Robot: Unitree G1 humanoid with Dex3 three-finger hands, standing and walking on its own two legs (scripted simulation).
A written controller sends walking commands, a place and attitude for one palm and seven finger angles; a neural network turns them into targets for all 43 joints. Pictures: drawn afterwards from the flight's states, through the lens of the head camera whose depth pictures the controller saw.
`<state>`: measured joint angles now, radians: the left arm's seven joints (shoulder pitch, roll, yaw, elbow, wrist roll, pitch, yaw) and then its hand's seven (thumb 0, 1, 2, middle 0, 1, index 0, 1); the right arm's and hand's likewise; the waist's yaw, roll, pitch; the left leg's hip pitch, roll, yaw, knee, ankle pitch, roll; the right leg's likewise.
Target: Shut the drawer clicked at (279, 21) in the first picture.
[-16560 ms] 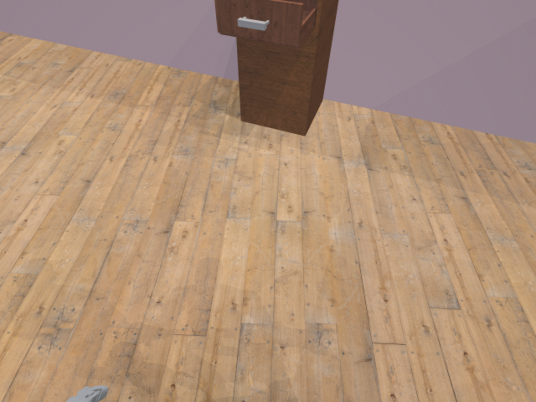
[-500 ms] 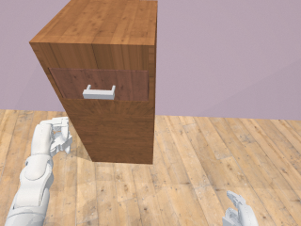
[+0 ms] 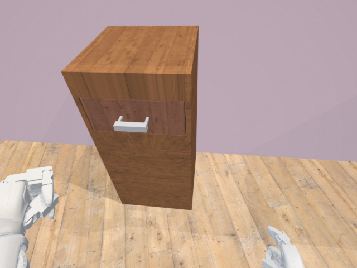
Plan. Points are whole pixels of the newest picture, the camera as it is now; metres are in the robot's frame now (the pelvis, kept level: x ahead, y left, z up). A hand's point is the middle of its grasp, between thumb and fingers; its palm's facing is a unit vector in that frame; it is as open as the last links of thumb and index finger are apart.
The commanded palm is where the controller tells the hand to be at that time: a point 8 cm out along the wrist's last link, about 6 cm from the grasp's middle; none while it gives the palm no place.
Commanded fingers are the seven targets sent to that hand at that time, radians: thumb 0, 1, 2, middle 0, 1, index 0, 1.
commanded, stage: draw the hand back to the body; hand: left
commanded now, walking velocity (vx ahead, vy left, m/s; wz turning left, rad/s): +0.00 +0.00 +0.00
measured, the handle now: (132, 122) +0.61 +0.26 -0.05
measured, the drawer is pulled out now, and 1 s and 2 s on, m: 0.00 0.00 0.00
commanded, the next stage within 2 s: step back with the hand held close in 0.20 s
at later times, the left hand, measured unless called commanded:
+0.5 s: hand (49, 194) +0.19 +0.24 +0.16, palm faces +0.36 -0.82 -0.45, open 3.2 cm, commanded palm +0.13 +0.28 +0.17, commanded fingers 0.00 0.90 0.90 -1.40 -1.60 -1.40 -1.60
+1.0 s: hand (12, 234) +0.12 +0.27 +0.15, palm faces +0.33 -0.81 -0.49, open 3.2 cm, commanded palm +0.06 +0.31 +0.17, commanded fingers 0.00 0.90 0.90 -1.40 -1.60 -1.40 -1.60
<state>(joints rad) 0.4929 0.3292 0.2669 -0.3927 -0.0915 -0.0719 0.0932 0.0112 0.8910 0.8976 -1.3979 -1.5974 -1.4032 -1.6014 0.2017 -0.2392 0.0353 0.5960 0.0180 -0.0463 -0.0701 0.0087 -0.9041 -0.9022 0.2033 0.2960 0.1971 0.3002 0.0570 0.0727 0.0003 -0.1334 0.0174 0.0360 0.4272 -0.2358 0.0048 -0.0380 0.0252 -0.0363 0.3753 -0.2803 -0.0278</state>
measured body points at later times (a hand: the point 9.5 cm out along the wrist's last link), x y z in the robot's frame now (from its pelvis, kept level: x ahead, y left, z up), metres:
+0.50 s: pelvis +0.00 +0.00 +0.00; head +0.00 -0.02 +0.45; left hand +0.16 +0.29 +0.18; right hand +0.18 -0.23 -0.08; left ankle +0.00 +0.12 -0.74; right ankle -0.04 -0.10 -0.74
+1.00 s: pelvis -0.07 +0.03 -0.01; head -0.04 +0.03 +0.44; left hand +0.10 +0.31 +0.18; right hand +0.11 -0.20 -0.09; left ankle +0.00 +0.12 -0.74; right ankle -0.04 -0.10 -0.74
